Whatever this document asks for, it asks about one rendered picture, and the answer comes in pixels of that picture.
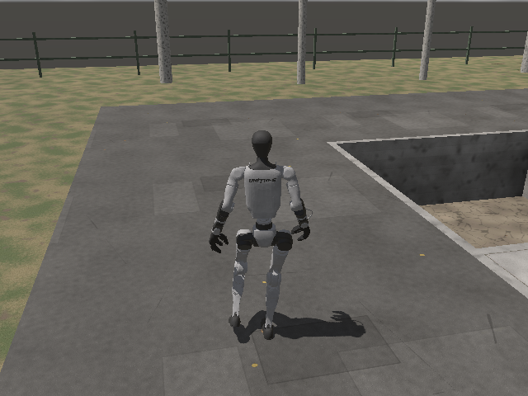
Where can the right robot hand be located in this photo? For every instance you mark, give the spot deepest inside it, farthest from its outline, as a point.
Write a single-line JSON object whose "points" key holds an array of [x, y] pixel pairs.
{"points": [[298, 229]]}

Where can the robot left forearm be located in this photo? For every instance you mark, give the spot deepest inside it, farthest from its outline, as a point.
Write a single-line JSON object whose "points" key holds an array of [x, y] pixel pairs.
{"points": [[219, 220]]}

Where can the humanoid robot head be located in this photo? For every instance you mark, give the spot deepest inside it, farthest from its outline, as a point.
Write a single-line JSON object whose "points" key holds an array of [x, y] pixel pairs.
{"points": [[261, 142]]}

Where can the left robot upper arm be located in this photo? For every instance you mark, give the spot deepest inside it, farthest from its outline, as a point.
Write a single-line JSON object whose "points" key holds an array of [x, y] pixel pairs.
{"points": [[236, 175]]}

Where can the right robot thigh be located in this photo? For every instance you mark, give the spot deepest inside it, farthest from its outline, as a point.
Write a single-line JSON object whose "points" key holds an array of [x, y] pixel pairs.
{"points": [[280, 251]]}

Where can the robot right forearm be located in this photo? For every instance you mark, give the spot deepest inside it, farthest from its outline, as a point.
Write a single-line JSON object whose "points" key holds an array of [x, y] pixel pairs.
{"points": [[302, 217]]}

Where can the right robot upper arm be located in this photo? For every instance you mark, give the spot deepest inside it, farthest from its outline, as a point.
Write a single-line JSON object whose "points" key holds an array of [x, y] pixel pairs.
{"points": [[288, 173]]}

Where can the left robot hand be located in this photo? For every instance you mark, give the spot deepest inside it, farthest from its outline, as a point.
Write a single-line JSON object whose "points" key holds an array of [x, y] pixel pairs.
{"points": [[214, 239]]}

